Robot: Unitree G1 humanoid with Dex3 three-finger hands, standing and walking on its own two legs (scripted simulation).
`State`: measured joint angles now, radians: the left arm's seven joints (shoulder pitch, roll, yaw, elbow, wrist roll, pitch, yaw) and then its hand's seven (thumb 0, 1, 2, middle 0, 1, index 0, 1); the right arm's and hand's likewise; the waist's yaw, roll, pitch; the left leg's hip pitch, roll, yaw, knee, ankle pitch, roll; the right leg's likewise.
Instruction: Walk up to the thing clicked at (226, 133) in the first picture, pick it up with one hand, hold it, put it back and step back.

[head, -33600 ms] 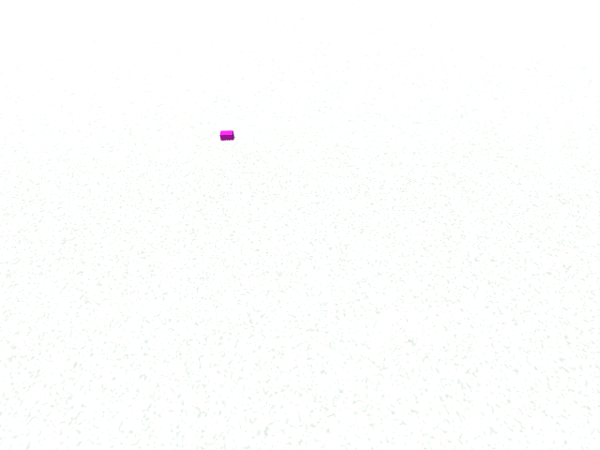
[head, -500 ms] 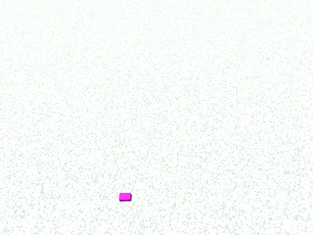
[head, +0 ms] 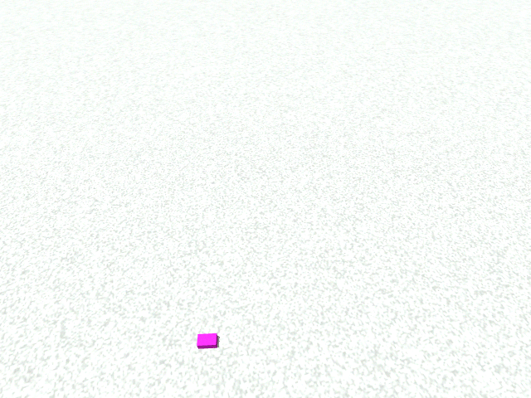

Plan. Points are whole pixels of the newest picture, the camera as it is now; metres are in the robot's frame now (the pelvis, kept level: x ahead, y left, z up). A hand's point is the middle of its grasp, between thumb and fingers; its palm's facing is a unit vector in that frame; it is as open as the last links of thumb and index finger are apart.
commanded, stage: stand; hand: left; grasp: from above
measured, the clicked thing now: (207, 341) +0.45 +0.24 -0.76
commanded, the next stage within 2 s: step back in 0.86 s
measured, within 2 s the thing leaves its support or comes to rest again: neither
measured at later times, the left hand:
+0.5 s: hand out of the picture +0.03 +0.21 -0.17, palm faces +0.00 -0.97 -0.26, open 7.3 cm
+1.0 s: hand out of the picture +0.07 +0.24 -0.17, palm faces -0.02 -0.94 -0.34, open 7.3 cm
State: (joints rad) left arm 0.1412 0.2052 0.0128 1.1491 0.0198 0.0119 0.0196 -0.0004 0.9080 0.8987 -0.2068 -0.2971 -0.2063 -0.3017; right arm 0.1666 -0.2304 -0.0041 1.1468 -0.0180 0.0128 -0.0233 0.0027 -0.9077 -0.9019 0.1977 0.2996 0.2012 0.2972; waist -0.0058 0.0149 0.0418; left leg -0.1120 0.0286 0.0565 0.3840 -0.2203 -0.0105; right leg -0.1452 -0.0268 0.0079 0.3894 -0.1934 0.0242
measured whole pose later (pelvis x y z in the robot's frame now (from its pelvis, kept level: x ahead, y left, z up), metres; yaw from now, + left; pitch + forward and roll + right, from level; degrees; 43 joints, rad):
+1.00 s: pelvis -0.02 +0.00 -0.01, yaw -1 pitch -2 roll +1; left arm 0.12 0.32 0.04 1.03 0.00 0.02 0.01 0.00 0.91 0.90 -0.21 -0.30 -0.21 -0.30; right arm 0.11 -0.31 -0.04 1.05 0.00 0.02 0.00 0.00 -0.90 -0.90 0.20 0.30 0.20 0.30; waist -0.02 -0.01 0.11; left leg -0.23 0.03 0.07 0.51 -0.25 0.00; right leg -0.28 -0.02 0.03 0.54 -0.23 0.01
